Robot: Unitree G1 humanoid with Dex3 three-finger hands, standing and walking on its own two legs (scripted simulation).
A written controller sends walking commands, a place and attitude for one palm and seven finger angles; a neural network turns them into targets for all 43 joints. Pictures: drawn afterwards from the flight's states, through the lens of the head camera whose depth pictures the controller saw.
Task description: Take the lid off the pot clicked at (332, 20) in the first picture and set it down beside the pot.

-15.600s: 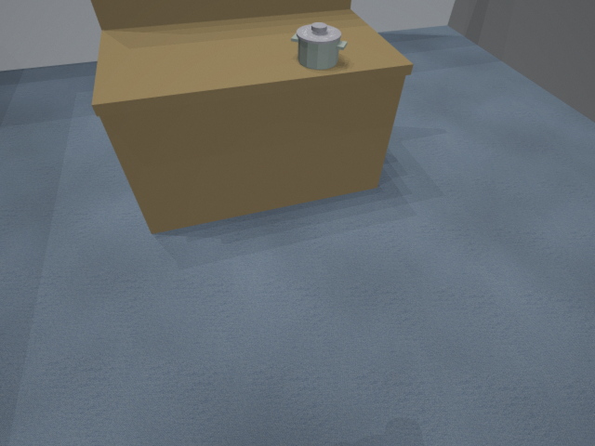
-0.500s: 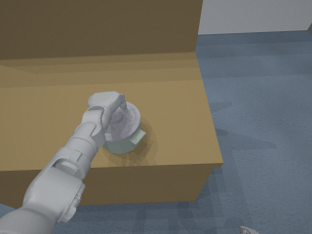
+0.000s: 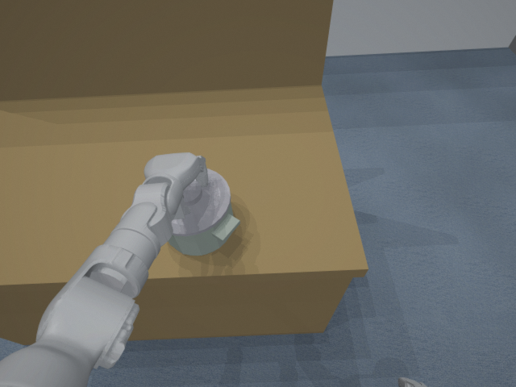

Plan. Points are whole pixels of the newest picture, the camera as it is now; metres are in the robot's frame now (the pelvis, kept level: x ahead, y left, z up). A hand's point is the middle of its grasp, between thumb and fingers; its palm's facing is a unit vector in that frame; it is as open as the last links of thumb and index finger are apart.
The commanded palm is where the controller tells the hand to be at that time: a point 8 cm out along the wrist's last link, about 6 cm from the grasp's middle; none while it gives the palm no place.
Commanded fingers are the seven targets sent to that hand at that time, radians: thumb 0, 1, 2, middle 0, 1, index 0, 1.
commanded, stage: close the fingers and squeeze the knob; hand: left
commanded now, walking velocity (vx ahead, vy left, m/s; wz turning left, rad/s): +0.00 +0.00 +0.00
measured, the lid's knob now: (187, 192) +0.46 +0.13 +0.00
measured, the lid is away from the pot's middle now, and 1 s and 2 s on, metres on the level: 0.00 0.01 0.01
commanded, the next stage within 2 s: lift the lid straight up in 0.74 s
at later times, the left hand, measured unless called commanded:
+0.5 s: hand (180, 199) +0.42 +0.13 +0.03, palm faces -0.34 -0.06 -0.94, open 8.6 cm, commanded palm +0.41 +0.13 +0.09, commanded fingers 0.00 0.41 0.97 -0.75 -1.02 -0.70 -0.98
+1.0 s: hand (181, 201) +0.42 +0.13 +0.03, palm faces -0.35 -0.04 -0.94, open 8.6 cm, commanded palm +0.42 +0.13 +0.10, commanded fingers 0.00 0.56 1.03 -0.82 -1.05 -0.77 -1.01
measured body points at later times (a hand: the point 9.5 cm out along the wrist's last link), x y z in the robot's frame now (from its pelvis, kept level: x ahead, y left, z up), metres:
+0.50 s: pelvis +0.00 +0.00 +0.00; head +0.05 -0.02 +0.45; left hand +0.44 +0.13 +0.08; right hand +0.11 -0.25 -0.14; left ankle -0.03 +0.09 -0.74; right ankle +0.00 -0.12 -0.74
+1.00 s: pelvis +0.00 +0.00 +0.00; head +0.04 -0.03 +0.45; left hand +0.43 +0.13 +0.08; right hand +0.10 -0.25 -0.14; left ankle -0.03 +0.09 -0.74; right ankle +0.00 -0.12 -0.74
